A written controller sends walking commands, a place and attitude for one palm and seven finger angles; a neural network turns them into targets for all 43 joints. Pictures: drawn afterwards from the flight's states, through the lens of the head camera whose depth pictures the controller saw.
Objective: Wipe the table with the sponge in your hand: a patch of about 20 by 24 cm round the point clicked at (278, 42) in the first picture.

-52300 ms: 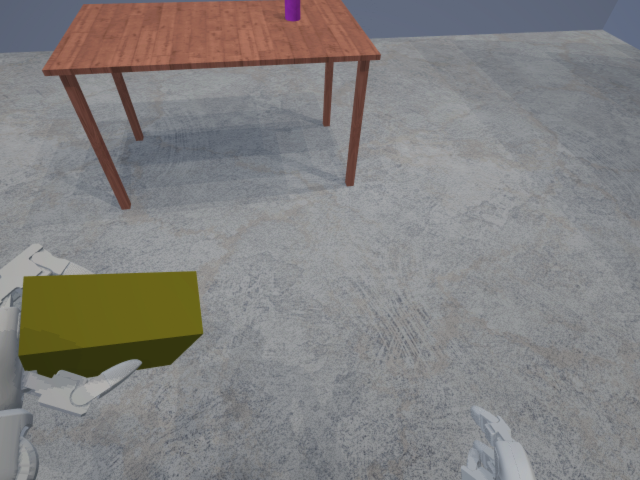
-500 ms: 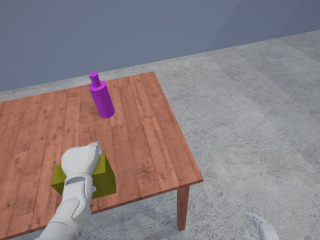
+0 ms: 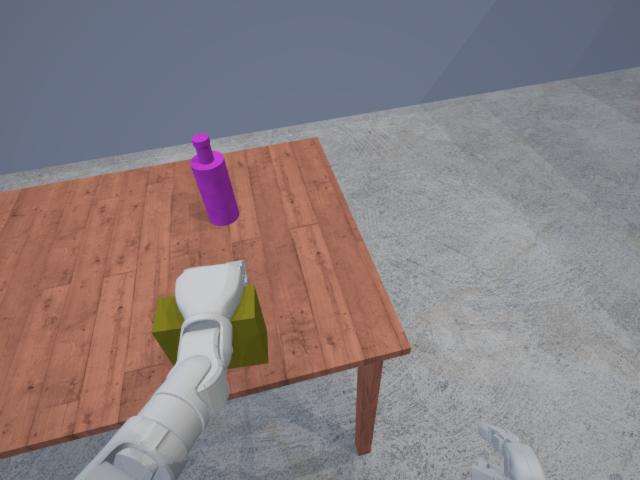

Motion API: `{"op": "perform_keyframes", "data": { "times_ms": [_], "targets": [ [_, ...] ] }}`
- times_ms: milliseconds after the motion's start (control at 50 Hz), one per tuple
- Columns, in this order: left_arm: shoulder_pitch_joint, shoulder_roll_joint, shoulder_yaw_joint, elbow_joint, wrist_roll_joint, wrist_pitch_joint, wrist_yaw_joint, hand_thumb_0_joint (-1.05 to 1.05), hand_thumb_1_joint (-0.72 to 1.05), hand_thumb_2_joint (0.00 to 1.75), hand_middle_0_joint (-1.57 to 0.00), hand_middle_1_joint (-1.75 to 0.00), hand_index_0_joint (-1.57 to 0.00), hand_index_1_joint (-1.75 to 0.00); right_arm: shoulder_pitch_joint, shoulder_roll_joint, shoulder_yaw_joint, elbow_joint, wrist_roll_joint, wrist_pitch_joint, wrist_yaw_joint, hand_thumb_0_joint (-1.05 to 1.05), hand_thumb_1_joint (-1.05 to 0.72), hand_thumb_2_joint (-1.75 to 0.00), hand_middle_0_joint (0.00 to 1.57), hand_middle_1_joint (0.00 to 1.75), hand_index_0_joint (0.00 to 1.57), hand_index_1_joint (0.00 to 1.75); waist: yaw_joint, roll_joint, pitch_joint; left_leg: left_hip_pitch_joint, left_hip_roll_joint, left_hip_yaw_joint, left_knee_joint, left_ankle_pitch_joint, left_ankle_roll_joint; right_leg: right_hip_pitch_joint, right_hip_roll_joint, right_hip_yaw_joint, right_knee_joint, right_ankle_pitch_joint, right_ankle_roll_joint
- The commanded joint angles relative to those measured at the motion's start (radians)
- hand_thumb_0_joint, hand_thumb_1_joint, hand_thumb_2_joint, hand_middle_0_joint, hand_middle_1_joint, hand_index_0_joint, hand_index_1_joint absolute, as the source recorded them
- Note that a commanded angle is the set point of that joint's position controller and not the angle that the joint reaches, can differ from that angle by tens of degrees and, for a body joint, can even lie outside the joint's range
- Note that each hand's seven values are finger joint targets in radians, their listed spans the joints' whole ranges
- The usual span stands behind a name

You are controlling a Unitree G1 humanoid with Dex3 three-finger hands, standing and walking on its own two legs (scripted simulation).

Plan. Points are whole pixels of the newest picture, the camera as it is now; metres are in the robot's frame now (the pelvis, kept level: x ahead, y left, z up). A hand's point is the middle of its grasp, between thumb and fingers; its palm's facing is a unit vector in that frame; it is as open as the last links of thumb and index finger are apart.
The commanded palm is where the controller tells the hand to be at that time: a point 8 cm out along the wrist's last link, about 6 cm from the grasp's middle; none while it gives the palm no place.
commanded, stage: wipe forward along the third lane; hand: left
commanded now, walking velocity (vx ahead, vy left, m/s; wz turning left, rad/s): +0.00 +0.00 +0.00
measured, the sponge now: (219, 339) +0.33 +0.20 -0.05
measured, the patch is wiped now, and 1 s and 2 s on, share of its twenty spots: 0.80 1.00 1.00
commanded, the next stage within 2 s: wipe back along the third lane in 1.66 s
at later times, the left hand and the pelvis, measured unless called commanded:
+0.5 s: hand (226, 290) +0.38 +0.19 +0.01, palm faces -0.11 -0.01 -0.99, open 10.1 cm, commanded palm +0.36 +0.18 +0.03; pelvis -0.01 -0.01 -0.01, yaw -1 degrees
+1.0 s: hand (228, 261) +0.43 +0.20 +0.01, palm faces -0.12 +0.01 -0.99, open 10.1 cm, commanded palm +0.42 +0.20 +0.04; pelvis -0.01 -0.01 -0.01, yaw -2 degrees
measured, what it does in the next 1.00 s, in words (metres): stands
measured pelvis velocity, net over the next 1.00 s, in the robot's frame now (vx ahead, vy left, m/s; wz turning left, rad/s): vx -0.01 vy -0.01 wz -0.04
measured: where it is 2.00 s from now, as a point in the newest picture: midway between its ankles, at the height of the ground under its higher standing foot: outside the picture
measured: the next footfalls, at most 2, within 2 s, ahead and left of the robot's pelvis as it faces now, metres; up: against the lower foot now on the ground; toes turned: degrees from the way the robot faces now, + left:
none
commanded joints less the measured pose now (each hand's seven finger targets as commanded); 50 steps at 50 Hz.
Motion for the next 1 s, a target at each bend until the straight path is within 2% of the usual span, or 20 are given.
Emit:
{"op": "perform_keyframes", "data": {
  "times_ms": [0, 60, 80, 100, 160, 180, 200, 240, 280, 300, 360, 380, 440, 480, 520, 600, 760, 880, 940, 980],
  "targets": [
    [-0.232, 0.01, 0.04, -0.088, -0.02, -0.015, 0.011, 0.0, 0.1, 1.3, -1.2, -1.6, -1.2, -1.6, -0.138, -0.12, -0.036, -0.151, -0.002, -0.034, -0.001, 0.0, -0.9, -0.9, 0.2, 0.3, 0.2, 0.3, -0.036, -0.131, -0.181, 0.192, -0.019, 0.019, -0.086, 0.102, 0.039, -0.014, 0.027, 0.007, -0.132, 0.229, -0.037],
    [-0.274, 0.047, 0.074, -0.033, -0.026, 0.001, 0.016, 0.0, 0.1, 1.3, -1.2, -1.6, -1.2, -1.6, -0.131, -0.124, -0.032, -0.138, 0.0, -0.031, -0.008, 0.0, -0.9, -0.9, 0.2, 0.3, 0.2, 0.3, -0.048, -0.172, -0.135, 0.159, -0.021, 0.025, -0.088, 0.071, 0.04, -0.028, 0.024, 0.015, -0.151, 0.211, -0.029],
    [-0.277, 0.126, 0.143, -0.004, -0.016, 0.006, 0.02, 0.0, 0.1, 1.3, -1.2, -1.6, -1.2, -1.6, -0.129, -0.137, -0.032, -0.122, -0.004, -0.026, -0.014, 0.0, -0.9, -0.9, 0.2, 0.3, 0.2, 0.3, -0.038, -0.16, -0.122, 0.15, -0.018, 0.021, -0.095, 0.054, 0.038, -0.034, 0.026, 0.026, -0.16, 0.192, -0.032],
    [-0.312, 0.083, 0.101, -0.004, -0.018, 0.005, 0.016, 0.0, 0.1, 1.3, -1.2, -1.6, -1.2, -1.6, -0.124, -0.127, -0.028, -0.128, -0.001, -0.027, -0.019, 0.0, -0.9, -0.9, 0.2, 0.3, 0.2, 0.3, -0.058, -0.163, -0.118, 0.147, -0.022, 0.03, -0.092, 0.047, 0.041, -0.036, 0.021, 0.024, -0.158, 0.187, -0.025],
    [-0.39, 0.09, 0.092, 0.067, -0.001, -0.002, 0.009, 0.0, 0.1, 1.3, -1.2, -1.6, -1.2, -1.6, -0.102, -0.129, -0.025, -0.112, 0.0, -0.034, -0.029, 0.0, -0.9, -0.9, 0.2, 0.3, 0.2, 0.3, -0.073, -0.159, -0.089, 0.124, -0.023, 0.032, -0.091, 0.002, 0.04, -0.085, 0.02, 0.025, -0.161, 0.127, -0.023],
    [-0.378, 0.163, 0.159, 0.096, 0.013, -0.004, 0.012, 0.0, 0.1, 1.3, -1.2, -1.6, -1.2, -1.6, -0.093, -0.139, -0.03, -0.101, -0.005, -0.031, -0.033, 0.0, -0.9, -0.9, 0.2, 0.3, 0.2, 0.3, -0.057, -0.148, -0.098, 0.118, -0.022, 0.028, -0.091, 0.004, 0.038, -0.081, 0.023, 0.035, -0.161, 0.124, -0.029],
    [-0.405, 0.114, 0.109, 0.089, 0.017, -0.013, 0.007, 0.0, 0.1, 1.3, -1.2, -1.6, -1.2, -1.6, -0.082, -0.131, -0.028, -0.111, -0.004, -0.033, -0.033, 0.0, -0.9, -0.9, 0.2, 0.3, 0.2, 0.3, -0.071, -0.132, -0.123, 0.122, -0.024, 0.035, -0.083, 0.013, 0.041, -0.078, 0.019, 0.03, -0.149, 0.138, -0.027],
    [-0.414, 0.086, 0.093, 0.115, 0.02, -0.029, 0.003, 0.0, 0.1, 1.3, -1.2, -1.6, -1.2, -1.6, -0.061, -0.131, -0.035, -0.107, -0.007, -0.037, -0.032, 0.0, -0.9, -0.9, 0.2, 0.3, 0.2, 0.3, -0.076, -0.158, -0.152, 0.117, -0.023, 0.04, -0.066, 0.028, 0.043, -0.08, 0.019, 0.032, -0.145, 0.164, -0.024],
    [-0.393, 0.151, 0.156, 0.167, 0.027, -0.036, 0.005, 0.0, 0.1, 1.3, -1.2, -1.6, -1.2, -1.6, -0.048, -0.14, -0.04, -0.095, -0.011, -0.032, -0.035, 0.0, -0.9, -0.9, 0.2, 0.3, 0.2, 0.3, -0.064, -0.162, -0.173, 0.097, -0.02, 0.036, -0.058, 0.039, 0.04, -0.072, 0.02, 0.042, -0.141, 0.182, -0.026],
    [-0.407, 0.112, 0.125, 0.166, 0.016, -0.044, 0.004, 0.0, 0.1, 1.3, -1.2, -1.6, -1.2, -1.6, -0.04, -0.135, -0.038, -0.103, -0.01, -0.032, -0.036, 0.0, -0.9, -0.9, 0.2, 0.3, 0.2, 0.3, -0.076, -0.176, -0.178, 0.092, -0.021, 0.044, -0.051, 0.039, 0.043, -0.068, 0.017, 0.04, -0.137, 0.197, -0.02],
    [-0.407, 0.143, 0.158, 0.212, 0.006, -0.061, 0.01, 0.0, 0.1, 1.3, -1.2, -1.6, -1.2, -1.6, -0.022, -0.139, -0.04, -0.094, -0.011, -0.034, -0.039, 0.0, -0.9, -0.9, 0.2, 0.3, 0.2, 0.3, -0.08, -0.204, -0.17, 0.048, -0.02, 0.051, -0.036, 0.032, 0.042, -0.069, 0.011, 0.052, -0.139, 0.221, -0.012],
    [-0.408, 0.2, 0.207, 0.235, 0.011, -0.063, 0.012, 0.0, 0.1, 1.3, -1.2, -1.6, -1.2, -1.6, -0.014, -0.147, -0.041, -0.089, -0.014, -0.032, -0.04, 0.0, -0.9, -0.9, 0.2, 0.3, 0.2, 0.3, -0.074, -0.209, -0.168, 0.028, -0.019, 0.045, -0.036, 0.027, 0.04, -0.067, 0.013, 0.057, -0.137, 0.216, -0.013],
    [-0.477, 0.169, 0.16, 0.251, 0.025, -0.08, 0.016, 0.0, 0.1, 1.3, -1.2, -1.6, -1.2, -1.6, 0.002, -0.144, -0.041, -0.087, -0.012, -0.036, -0.041, 0.0, -0.9, -0.9, 0.2, 0.3, 0.2, 0.3, -0.103, -0.194, -0.134, 0.011, -0.015, 0.051, -0.025, 0.006, 0.044, -0.118, 0.01, 0.054, -0.134, 0.189, -0.009],
    [-0.484, 0.207, 0.193, 0.279, 0.04, -0.082, 0.022, 0.0, 0.1, 1.3, -1.2, -1.6, -1.2, -1.6, 0.017, -0.15, -0.047, -0.079, -0.014, -0.036, -0.039, 0.0, -0.9, -0.9, 0.2, 0.3, 0.2, 0.3, -0.095, -0.169, -0.145, 0.009, -0.013, 0.045, -0.023, 0.007, 0.041, -0.131, 0.014, 0.054, -0.129, 0.17, -0.016],
    [-0.495, 0.17, 0.165, 0.285, 0.035, -0.086, 0.026, 0.0, 0.1, 1.3, -1.2, -1.6, -1.2, -1.6, 0.027, -0.141, -0.048, -0.085, -0.013, -0.037, -0.037, 0.0, -0.9, -0.9, 0.2, 0.3, 0.2, 0.3, -0.099, -0.165, -0.159, 0.01, -0.013, 0.049, -0.016, 0.0, 0.045, -0.143, 0.015, 0.051, -0.129, 0.155, -0.013],
    [-0.553, 0.229, 0.198, 0.315, 0.02, -0.089, 0.033, 0.0, 0.1, 1.3, -1.2, -1.6, -1.2, -1.6, 0.049, -0.149, -0.046, -0.077, -0.012, -0.038, -0.042, 0.0, -0.9, -0.9, 0.2, 0.3, 0.2, 0.3, -0.114, -0.195, -0.181, -0.026, -0.012, 0.049, -0.006, -0.016, 0.047, -0.13, 0.013, 0.058, -0.128, 0.146, -0.003],
    [-0.646, 0.309, 0.226, 0.399, 0.038, -0.085, 0.035, 0.0, 0.1, 1.3, -1.2, -1.6, -1.2, -1.6, 0.095, -0.157, -0.042, -0.059, -0.014, -0.045, -0.044, 0.0, -0.9, -0.9, 0.2, 0.3, 0.2, 0.3, -0.134, -0.158, -0.207, -0.057, -0.005, 0.05, 0.015, -0.021, 0.049, -0.156, 0.014, 0.065, -0.119, 0.142, 0.001],
    [-0.718, 0.296, 0.211, 0.431, 0.043, -0.086, 0.028, 0.0, 0.1, 1.3, -1.2, -1.6, -1.2, -1.6, 0.126, -0.156, -0.047, -0.051, -0.014, -0.047, -0.035, 0.0, -0.9, -0.9, 0.2, 0.3, 0.2, 0.3, -0.154, -0.113, -0.238, -0.047, 0.0, 0.045, 0.026, 0.007, 0.049, -0.185, 0.022, 0.05, -0.098, 0.166, -0.001],
    [-0.714, 0.339, 0.238, 0.46, 0.047, -0.084, 0.026, 0.0, 0.1, 1.3, -1.2, -1.6, -1.2, -1.6, 0.147, -0.163, -0.043, -0.047, -0.017, -0.046, -0.033, 0.0, -0.9, -0.9, 0.2, 0.3, 0.2, 0.3, -0.153, -0.127, -0.247, -0.069, 0.001, 0.048, 0.037, 0.01, 0.051, -0.181, 0.023, 0.055, -0.098, 0.184, 0.001],
    [-0.751, 0.315, 0.223, 0.461, 0.046, -0.088, 0.023, 0.0, 0.1, 1.3, -1.2, -1.6, -1.2, -1.6, 0.159, -0.162, -0.049, -0.043, -0.017, -0.047, -0.029, 0.0, -0.9, -0.9, 0.2, 0.3, 0.2, 0.3, -0.167, -0.143, -0.266, -0.061, 0.002, 0.043, 0.043, 0.041, 0.052, -0.178, 0.026, 0.045, -0.082, 0.229, 0.001]
  ]
}}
